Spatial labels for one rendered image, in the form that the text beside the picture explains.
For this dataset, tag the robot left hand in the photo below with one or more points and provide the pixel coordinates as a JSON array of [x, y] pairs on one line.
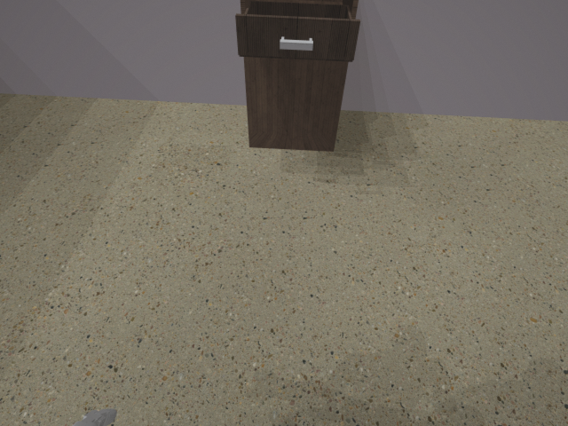
[[98, 418]]

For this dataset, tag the drawer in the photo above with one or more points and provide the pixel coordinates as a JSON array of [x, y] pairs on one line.
[[333, 31]]

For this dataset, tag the handle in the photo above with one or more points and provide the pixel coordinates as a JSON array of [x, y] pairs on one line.
[[296, 44]]

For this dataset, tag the cabinet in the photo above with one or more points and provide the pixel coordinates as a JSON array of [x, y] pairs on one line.
[[295, 103]]

